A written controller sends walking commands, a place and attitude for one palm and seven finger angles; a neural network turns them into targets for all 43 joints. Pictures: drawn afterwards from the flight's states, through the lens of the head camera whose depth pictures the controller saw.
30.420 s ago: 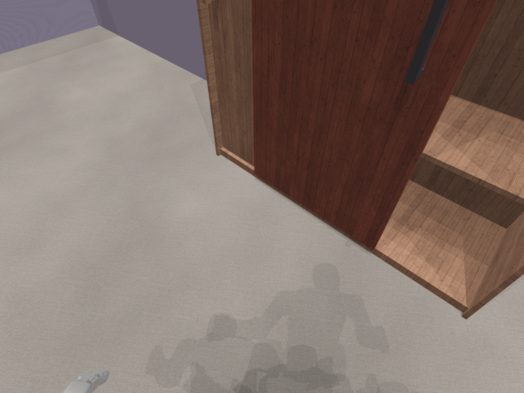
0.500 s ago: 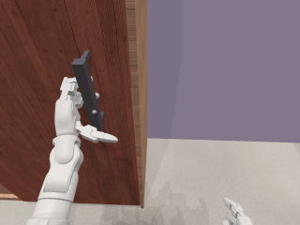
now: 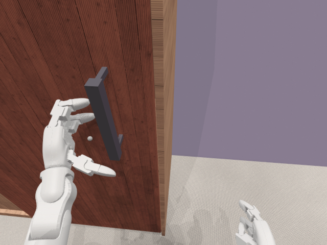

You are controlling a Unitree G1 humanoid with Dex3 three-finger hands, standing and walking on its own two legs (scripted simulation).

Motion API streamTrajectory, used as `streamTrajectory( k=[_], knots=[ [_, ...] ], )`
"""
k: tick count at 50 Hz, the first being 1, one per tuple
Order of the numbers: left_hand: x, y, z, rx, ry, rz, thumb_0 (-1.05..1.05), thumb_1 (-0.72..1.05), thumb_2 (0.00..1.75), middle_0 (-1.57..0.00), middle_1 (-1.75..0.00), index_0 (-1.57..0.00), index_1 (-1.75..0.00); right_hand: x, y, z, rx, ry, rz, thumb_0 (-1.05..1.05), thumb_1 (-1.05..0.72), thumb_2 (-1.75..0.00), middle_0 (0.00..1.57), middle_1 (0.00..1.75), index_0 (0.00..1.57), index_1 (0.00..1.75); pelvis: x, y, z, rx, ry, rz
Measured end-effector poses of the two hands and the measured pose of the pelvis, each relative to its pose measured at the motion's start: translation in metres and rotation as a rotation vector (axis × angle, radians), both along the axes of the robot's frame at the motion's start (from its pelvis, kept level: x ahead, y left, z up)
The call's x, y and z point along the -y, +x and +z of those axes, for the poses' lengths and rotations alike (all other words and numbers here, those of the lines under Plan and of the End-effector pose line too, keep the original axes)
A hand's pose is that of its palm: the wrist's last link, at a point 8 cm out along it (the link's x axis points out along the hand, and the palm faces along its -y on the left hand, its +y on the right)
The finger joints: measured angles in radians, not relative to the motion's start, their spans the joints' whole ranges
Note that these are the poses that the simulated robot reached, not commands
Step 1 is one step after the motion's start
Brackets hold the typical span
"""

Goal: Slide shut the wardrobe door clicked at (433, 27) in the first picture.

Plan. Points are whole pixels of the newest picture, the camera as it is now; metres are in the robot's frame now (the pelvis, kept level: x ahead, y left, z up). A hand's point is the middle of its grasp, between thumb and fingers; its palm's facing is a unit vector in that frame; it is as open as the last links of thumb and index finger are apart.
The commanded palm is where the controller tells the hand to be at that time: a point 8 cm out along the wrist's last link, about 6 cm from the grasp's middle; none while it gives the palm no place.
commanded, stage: slip the hand off the handle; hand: left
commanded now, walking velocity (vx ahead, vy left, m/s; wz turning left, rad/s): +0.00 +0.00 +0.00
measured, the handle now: (110, 118) +0.32 +0.16 +0.18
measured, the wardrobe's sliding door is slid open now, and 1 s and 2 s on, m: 0.00 0.00 0.00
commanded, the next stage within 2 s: draw the hand back to the body in 0.92 s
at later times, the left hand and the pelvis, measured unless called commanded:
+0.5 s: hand (68, 160) +0.22 +0.21 +0.16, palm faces +0.29 -0.95 -0.09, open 14.7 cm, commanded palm +0.17 +0.26 +0.16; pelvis -0.01 -0.01 +0.00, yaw +0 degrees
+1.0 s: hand (45, 198) +0.15 +0.22 +0.16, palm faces +0.29 -0.95 -0.10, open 14.7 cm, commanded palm +0.10 +0.26 +0.16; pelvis -0.02 +0.00 -0.01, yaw +2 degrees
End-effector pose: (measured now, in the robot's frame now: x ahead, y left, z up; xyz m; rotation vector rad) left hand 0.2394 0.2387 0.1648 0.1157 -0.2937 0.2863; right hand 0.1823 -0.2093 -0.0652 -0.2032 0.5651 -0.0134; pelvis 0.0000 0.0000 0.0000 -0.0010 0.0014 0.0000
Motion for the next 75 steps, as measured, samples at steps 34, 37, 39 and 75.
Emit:
streamTrajectory(
  k=[34,37,39,75],
  knots=[
    [-0.026,-0.088,0.0,0.016,0.027,0.016,-0.01,-0.56,0.2,-0.26,-1.15,-0.26,-1.15,0.014,-0.022,0.005,0.072,-0.032,-0.012,0.01,-0.9,-0.9,0.2,0.3,0.2,0.3,0.007,-0.02,-0.001,0.038,-0.006,0.017],
    [-0.025,-0.095,0.0,0.013,0.033,0.004,-0.01,-0.56,0.2,-0.26,-1.15,-0.26,-1.15,0.008,-0.018,0.008,0.095,-0.026,0.003,0.01,-0.9,-0.9,0.2,0.3,0.2,0.3,0.005,-0.021,-0.001,0.04,-0.007,0.018],
    [-0.025,-0.099,-0.001,0.0,0.033,-0.004,-0.01,-0.56,0.2,-0.26,-1.15,-0.26,-1.15,0.005,-0.016,0.01,0.106,-0.021,0.01,0.01,-0.9,-0.9,0.2,0.3,0.2,0.3,0.004,-0.021,-0.002,0.039,-0.007,0.018],
    [-0.035,-0.106,-0.003,-0.262,-0.026,-0.155,-0.01,-0.55,0.2,-0.25,-1.15,-0.25,-1.15,-0.001,0.007,0.03,0.23,0.007,-0.01,0.01,-0.9,-0.9,0.21,0.3,0.2,0.3,-0.003,-0.005,0.001,0.071,-0.012,0.02]
  ],
)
